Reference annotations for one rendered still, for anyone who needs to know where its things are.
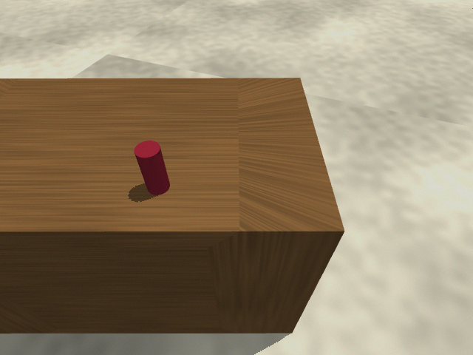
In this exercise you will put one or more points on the can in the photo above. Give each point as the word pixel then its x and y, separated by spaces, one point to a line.
pixel 153 169

